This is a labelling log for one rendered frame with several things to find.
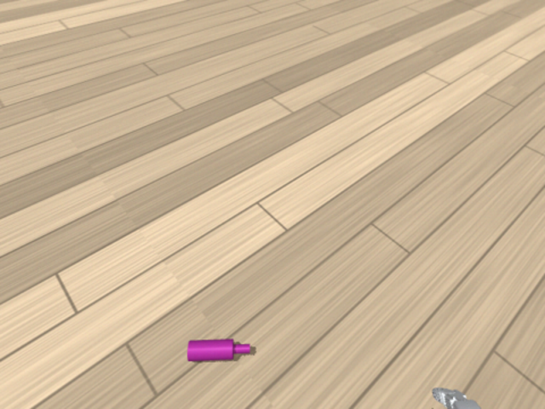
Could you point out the right robot hand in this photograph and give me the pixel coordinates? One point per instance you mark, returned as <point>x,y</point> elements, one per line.
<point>453,399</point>

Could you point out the bottle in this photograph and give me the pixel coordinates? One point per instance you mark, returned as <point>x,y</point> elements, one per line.
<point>220,349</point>

